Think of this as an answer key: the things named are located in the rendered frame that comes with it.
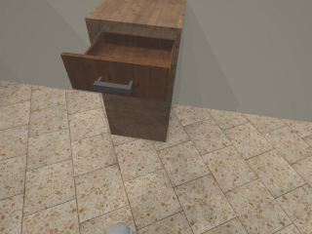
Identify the left robot thigh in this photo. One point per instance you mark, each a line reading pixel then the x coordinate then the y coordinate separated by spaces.
pixel 120 228

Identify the handle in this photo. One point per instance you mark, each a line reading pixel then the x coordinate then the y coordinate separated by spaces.
pixel 113 87

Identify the drawer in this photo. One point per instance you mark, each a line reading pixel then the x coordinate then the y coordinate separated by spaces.
pixel 121 58

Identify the cabinet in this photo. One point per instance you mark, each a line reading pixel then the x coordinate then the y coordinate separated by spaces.
pixel 135 116

